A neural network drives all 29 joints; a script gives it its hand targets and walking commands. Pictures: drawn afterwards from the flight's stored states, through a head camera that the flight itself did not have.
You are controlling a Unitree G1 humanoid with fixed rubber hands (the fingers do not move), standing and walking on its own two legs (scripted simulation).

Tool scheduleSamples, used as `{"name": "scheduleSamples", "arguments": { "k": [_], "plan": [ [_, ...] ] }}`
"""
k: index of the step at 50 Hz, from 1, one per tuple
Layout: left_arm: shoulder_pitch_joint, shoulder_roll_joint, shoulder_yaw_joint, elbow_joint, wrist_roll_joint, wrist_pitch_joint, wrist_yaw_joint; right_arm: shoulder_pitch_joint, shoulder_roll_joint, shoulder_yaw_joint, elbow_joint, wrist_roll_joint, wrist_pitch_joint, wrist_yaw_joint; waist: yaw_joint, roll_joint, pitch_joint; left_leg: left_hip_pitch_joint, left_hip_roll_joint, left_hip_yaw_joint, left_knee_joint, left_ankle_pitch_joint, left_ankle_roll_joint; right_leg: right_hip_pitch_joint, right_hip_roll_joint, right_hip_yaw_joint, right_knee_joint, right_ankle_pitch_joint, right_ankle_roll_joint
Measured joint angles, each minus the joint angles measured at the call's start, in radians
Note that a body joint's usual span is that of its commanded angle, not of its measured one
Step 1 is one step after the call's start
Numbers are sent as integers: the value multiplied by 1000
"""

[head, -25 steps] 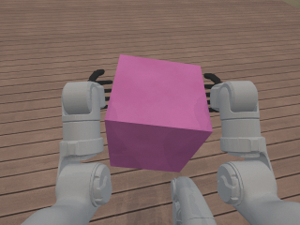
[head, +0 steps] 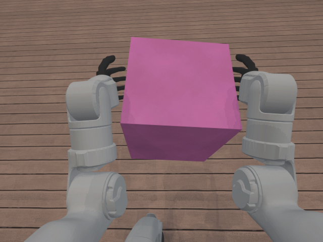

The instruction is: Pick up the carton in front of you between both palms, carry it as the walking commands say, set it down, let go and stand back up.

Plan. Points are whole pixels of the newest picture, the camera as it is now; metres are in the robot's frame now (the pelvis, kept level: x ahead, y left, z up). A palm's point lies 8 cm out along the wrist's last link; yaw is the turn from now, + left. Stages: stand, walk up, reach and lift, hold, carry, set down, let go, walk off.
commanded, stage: carry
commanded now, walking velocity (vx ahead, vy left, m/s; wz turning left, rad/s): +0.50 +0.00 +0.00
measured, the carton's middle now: (173, 109) +0.41 +0.05 +0.10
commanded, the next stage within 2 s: none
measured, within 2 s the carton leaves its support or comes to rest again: neither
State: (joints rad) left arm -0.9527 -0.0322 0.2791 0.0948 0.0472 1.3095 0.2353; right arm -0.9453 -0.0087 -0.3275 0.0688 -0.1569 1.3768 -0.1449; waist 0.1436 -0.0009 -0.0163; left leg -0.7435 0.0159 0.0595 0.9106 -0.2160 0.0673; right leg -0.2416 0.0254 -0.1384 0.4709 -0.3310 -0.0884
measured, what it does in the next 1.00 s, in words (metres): walks ahead: left foot, then right foot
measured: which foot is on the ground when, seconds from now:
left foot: up 0.00-0.14, down 0.16-0.62, up 0.64-1.00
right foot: down 0.00-0.18, up 0.20-0.60, down 0.62-1.00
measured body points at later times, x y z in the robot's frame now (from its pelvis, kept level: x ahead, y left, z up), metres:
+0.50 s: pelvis +0.30 +0.01 +0.01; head +0.34 +0.02 +0.46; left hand +0.68 +0.14 +0.11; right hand +0.67 -0.15 +0.12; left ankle +0.24 +0.09 -0.74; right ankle +0.42 -0.15 -0.69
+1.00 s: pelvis +0.65 -0.02 +0.00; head +0.63 -0.02 +0.45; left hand +0.94 +0.13 +0.10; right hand +0.94 -0.17 +0.10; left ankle +0.79 +0.10 -0.72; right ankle +0.51 -0.12 -0.74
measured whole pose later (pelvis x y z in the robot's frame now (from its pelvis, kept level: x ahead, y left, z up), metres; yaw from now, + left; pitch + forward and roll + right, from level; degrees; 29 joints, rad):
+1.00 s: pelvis +0.65 -0.02 +0.00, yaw +0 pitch +3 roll +0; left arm -0.26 -0.15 0.10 -0.28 0.15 1.25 0.14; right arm -0.27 0.15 -0.12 -0.28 -0.14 1.24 -0.20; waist 0.01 0.00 -0.11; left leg -0.54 0.08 0.15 0.52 -0.07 -0.01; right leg 0.03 -0.05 -0.18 0.27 -0.34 0.02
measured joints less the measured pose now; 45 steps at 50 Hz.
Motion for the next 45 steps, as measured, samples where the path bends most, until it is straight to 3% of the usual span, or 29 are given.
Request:
{"name": "scheduleSamples", "arguments": {
  "k": [4,6,9,12,14,16,19,23,29,31,33,34,36,37,40,45],
  "plan": [
    [-34,20,-9,129,21,25,-19,-35,-25,10,123,1,13,-9,-32,2,-76,83,-6,45,-249,143,13,135,-7,20,-70,-54,25],
    [-42,30,-17,175,28,43,-62,-55,-38,18,193,11,13,-12,-59,0,-96,157,-25,75,-349,180,20,186,-17,24,-49,-102,39],
    [-38,50,-15,211,45,67,-83,-76,-36,43,279,23,-1,-23,-124,-7,-105,269,-47,105,-389,104,39,140,-48,26,238,-145,59],
    [-4,47,3,229,61,73,-94,-51,-22,60,316,41,-12,-48,-188,-3,-81,306,-47,100,-350,36,45,-59,-14,115,654,-118,58],
    [25,30,11,228,81,79,-93,-16,-15,62,321,58,-15,-58,-212,3,-63,354,-45,91,-391,29,42,-172,-18,124,730,-65,54],
    [52,12,18,212,102,75,-92,14,-6,59,315,71,-26,-70,-223,3,-41,407,-44,86,-446,28,35,-259,-43,124,689,-17,61],
    [91,-4,22,176,113,51,-93,53,12,54,286,79,-55,-81,-216,1,-13,483,-41,81,-527,25,29,-345,-81,117,545,34,86],
    [152,-19,13,127,114,9,-95,112,50,36,231,55,-95,-77,-177,-3,1,585,-31,73,-627,10,8,-378,-109,85,290,134,109],
    [305,-53,-34,-18,103,-45,-96,257,120,43,63,-18,-134,-32,-119,-8,-1,728,-9,63,-659,-100,-42,-286,-84,4,-15,285,100],
    [355,-73,-51,-81,104,-58,-96,320,136,55,-21,-29,-139,-20,-124,-8,-5,735,3,60,-554,-186,-61,-201,-69,-39,-107,310,83],
    [414,-116,-68,-132,119,-89,-90,385,130,73,-92,-24,-152,-9,-119,32,-2,643,42,45,-285,-213,-71,-188,-48,-67,-52,270,31],
    [445,-137,-75,-156,129,-97,-89,421,130,76,-122,-19,-156,-3,-120,35,0,570,33,18,-119,-221,-72,-182,-49,-73,-30,235,22],
    [520,-175,-86,-217,143,-103,-85,496,143,83,-180,-9,-160,2,-129,21,6,434,8,-5,117,-230,-67,-143,-58,-75,-38,192,26],
    [559,-174,-104,-251,143,-100,-85,531,157,92,-210,-4,-162,-3,-134,15,9,382,6,-2,159,-214,-66,-115,-62,-74,-57,185,38],
    [631,-138,-144,-329,115,-92,-97,619,187,146,-302,9,-173,-38,-136,9,13,266,28,13,94,-159,-75,-26,-61,-69,-125,162,41],
    [680,-123,-172,-385,97,-89,-98,666,165,207,-363,22,-161,-53,-130,14,-31,174,70,39,-191,-9,-94,120,-60,-53,-202,105,65]
  ]
}}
